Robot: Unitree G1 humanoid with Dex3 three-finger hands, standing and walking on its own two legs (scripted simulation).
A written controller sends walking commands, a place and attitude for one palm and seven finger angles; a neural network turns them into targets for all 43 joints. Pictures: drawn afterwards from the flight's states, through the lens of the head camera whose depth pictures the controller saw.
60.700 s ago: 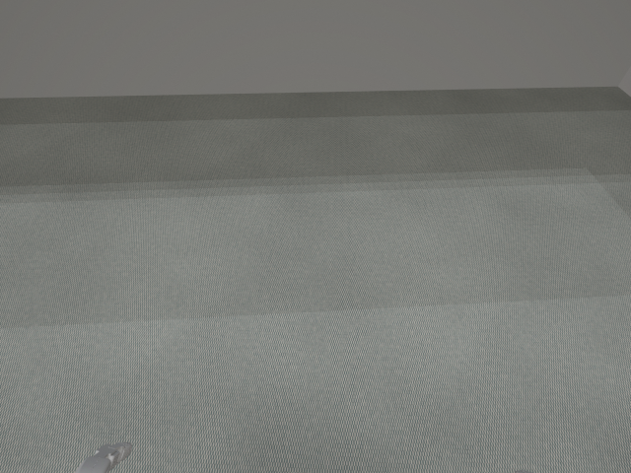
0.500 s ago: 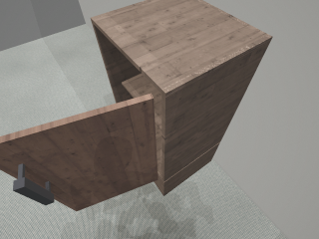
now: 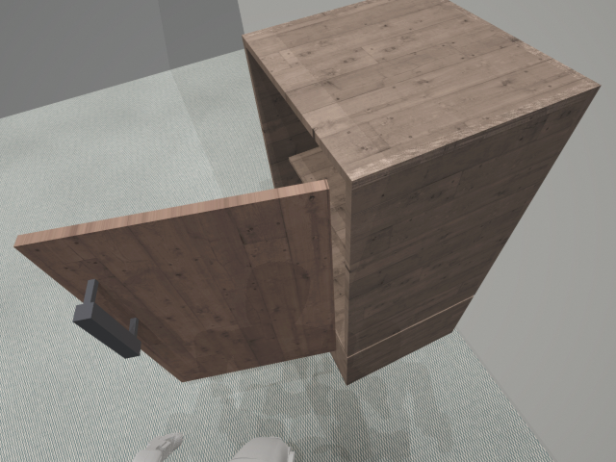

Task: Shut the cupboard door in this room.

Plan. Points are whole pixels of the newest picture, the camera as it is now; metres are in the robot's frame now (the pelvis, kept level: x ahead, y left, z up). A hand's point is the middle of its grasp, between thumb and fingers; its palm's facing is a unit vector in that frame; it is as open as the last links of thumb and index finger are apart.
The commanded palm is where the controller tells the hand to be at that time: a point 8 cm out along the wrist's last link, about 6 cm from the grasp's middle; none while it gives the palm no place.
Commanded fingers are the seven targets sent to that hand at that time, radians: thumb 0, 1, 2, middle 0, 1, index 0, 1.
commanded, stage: turn or walk to find it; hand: left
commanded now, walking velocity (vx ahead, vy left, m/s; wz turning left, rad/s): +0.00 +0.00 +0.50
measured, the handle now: (113, 319) +0.31 +0.33 -0.04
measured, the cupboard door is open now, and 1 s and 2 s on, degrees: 76 76 76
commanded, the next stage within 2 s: stand and wait in 1.18 s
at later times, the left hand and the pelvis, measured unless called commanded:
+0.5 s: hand out of the picture -0.01 +0.27 -0.17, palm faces +0.30 -0.93 -0.23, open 7.4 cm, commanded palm none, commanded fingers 0.00 0.90 0.90 -0.20 -0.30 -0.20 -0.30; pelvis +0.00 +0.05 +0.01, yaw +15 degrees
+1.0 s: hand out of the picture +0.02 +0.21 -0.13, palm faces +0.47 -0.83 -0.30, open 7.4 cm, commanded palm none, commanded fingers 0.00 0.90 0.90 -0.20 -0.30 -0.20 -0.30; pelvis +0.03 -0.01 +0.01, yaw +30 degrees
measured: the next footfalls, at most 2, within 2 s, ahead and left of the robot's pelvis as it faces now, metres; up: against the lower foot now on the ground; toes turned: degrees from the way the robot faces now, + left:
left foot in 0.32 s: +0.01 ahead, +0.14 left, +0.00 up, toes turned +15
right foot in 0.82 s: +0.09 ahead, -0.07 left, +0.00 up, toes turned +22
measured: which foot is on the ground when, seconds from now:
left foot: up 0.00-0.30, down 0.32-0.82, up 0.84-1.00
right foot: down 0.00-0.32, up 0.34-0.80, down 0.82-1.00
